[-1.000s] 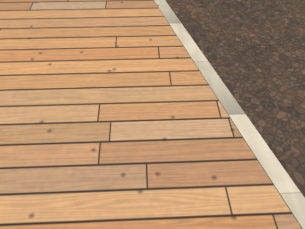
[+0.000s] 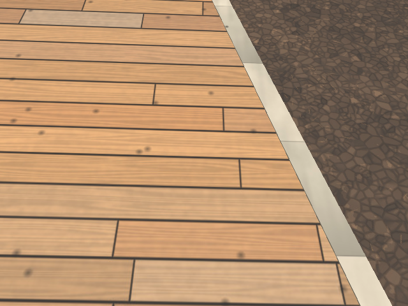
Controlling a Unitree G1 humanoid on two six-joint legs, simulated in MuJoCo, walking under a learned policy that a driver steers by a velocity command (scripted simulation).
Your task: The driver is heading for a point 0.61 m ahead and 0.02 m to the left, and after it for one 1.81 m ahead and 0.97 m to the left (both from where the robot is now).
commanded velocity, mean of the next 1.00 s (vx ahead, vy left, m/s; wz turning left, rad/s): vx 0.12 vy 0.00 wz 0.00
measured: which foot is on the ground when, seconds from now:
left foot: down 0.00-1.00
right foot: up 0.00-0.26, down 0.28-1.00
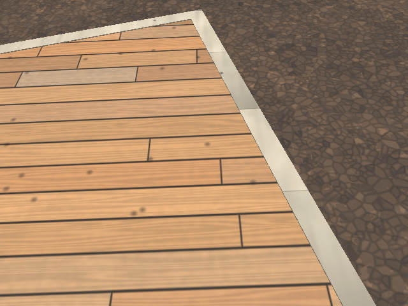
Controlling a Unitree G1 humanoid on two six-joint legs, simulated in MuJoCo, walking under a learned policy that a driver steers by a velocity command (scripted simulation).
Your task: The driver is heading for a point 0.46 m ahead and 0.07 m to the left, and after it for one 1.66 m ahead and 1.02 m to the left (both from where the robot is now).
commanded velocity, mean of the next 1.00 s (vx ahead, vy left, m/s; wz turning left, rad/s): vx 0.32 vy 0.00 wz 0.18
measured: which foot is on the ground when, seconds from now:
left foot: down 0.00-0.02, up 0.04-0.50, down 0.52-1.00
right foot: down 0.00-0.54, up 0.56-1.00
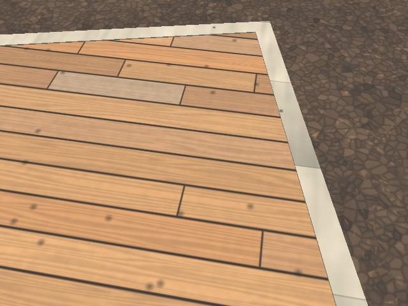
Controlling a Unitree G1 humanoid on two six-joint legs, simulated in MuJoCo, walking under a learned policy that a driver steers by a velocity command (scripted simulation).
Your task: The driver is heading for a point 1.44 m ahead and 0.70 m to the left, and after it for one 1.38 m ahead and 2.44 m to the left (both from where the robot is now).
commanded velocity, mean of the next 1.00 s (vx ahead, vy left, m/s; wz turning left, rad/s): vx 0.02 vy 0.00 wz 0.58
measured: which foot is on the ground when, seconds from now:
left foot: down 0.00-0.00, up 0.02-0.42, down 0.44-0.94, up 0.96-1.00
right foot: up 0.00-0.00, down 0.02-0.44, up 0.46-0.92, down 0.94-1.00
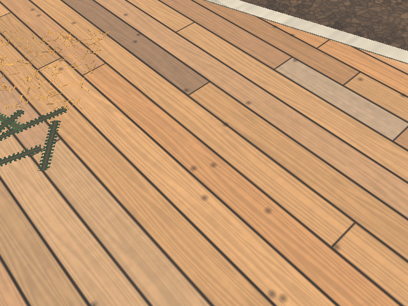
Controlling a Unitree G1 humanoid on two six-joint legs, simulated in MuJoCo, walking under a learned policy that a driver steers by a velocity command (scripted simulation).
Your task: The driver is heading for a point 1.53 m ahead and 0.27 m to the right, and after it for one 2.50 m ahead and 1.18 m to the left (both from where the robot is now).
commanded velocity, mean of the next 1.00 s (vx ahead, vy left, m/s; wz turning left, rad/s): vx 0.10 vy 0.00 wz -0.13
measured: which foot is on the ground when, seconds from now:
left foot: up 0.00-0.28, down 0.30-0.78, up 0.80-1.00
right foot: down 0.00-0.50, up 0.52-0.76, down 0.78-1.00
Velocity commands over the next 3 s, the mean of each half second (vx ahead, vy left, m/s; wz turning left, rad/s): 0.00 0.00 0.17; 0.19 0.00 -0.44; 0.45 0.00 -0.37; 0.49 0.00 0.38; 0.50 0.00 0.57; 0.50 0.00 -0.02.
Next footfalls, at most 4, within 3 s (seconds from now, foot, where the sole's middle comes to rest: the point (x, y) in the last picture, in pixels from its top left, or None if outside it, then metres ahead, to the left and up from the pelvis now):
0.30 left None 0.02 0.15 -0.77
0.78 right None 0.03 -0.10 -0.77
1.30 left None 0.44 -0.02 -0.77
1.74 right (329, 274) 0.56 -0.35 -0.77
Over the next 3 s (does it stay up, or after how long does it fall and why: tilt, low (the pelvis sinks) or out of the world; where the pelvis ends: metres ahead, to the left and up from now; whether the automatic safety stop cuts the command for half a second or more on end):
stays up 1.13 -0.23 0.01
